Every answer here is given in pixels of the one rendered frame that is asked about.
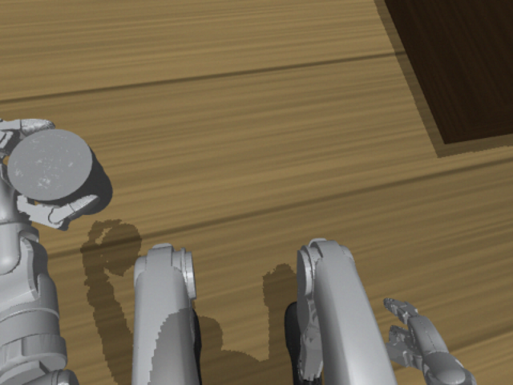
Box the right robot arm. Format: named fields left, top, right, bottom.
left=422, top=351, right=477, bottom=385

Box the right robot foot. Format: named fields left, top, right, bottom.
left=285, top=302, right=322, bottom=385

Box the cup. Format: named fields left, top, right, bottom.
left=7, top=129, right=113, bottom=215

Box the left robot hand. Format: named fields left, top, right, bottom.
left=0, top=119, right=100, bottom=231

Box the right robot hand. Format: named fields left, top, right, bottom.
left=383, top=298, right=449, bottom=371

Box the left robot arm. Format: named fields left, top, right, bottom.
left=0, top=221, right=79, bottom=385

